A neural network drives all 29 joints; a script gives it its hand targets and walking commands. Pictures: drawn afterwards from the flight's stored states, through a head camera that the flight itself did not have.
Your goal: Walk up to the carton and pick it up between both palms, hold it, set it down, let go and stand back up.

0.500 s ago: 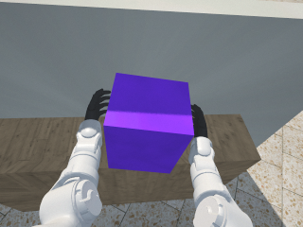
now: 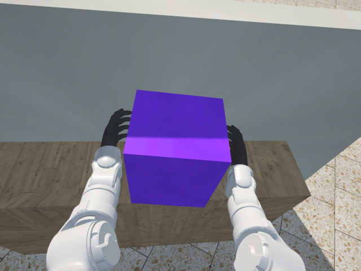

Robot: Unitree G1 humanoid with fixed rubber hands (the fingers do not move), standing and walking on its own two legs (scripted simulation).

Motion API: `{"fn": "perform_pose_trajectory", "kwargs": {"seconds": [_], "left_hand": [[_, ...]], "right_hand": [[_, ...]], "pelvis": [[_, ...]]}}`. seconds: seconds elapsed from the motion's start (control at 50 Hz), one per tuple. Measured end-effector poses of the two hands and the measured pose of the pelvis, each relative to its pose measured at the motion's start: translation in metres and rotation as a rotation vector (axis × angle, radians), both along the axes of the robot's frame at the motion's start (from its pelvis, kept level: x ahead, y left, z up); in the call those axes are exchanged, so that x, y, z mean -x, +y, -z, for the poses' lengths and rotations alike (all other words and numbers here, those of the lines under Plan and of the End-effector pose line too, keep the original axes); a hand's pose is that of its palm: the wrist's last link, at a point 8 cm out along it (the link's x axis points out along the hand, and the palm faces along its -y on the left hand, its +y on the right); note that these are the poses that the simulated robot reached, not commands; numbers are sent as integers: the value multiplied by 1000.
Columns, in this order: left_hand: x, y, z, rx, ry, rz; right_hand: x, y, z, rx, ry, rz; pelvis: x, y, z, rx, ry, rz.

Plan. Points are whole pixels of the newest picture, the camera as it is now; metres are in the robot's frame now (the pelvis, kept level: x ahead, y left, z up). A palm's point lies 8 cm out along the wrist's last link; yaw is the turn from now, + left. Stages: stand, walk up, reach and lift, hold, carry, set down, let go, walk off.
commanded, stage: reach and lift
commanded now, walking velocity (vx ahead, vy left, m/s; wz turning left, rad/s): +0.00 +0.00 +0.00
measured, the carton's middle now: (173, 154) +0.41 +0.02 -0.02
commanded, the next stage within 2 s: none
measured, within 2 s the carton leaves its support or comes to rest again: neither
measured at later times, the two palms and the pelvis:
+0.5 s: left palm (105, 141) +0.38 +0.17 +0.06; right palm (241, 156) +0.36 -0.12 +0.06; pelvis -0.01 +0.00 +0.00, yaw +0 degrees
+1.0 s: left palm (109, 130) +0.37 +0.16 +0.12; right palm (256, 152) +0.34 -0.14 +0.11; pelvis -0.03 +0.00 +0.00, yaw -1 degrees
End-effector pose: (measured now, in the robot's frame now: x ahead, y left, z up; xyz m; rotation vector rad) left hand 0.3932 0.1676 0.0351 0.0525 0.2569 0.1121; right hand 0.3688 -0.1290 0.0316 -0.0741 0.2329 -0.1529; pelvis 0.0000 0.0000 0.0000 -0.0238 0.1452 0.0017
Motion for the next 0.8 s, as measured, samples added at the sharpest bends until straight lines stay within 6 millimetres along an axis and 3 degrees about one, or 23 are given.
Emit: {"fn": "perform_pose_trajectory", "kwargs": {"seconds": [0.2, 0.38, 0.58, 0.8], "left_hand": [[4, -10, -10, 14, -5, 6], [15, -4, -15, 37, -2, -11], [17, 8, -43, 28, -41, -17], [23, -2, -63, 14, -17, 12]], "right_hand": [[8, -10, -6, 0, -10, 7], [14, -4, -17, 4, -17, -6], [12, 7, -44, 0, -57, -15], [25, -3, -58, -21, -41, 8]], "pelvis": [[4, -7, -1, -7, -32, -1], [12, -8, -2, -11, -66, 3], [14, -2, -3, -8, -107, 1], [20, 3, -3, -6, -204, 4]]}}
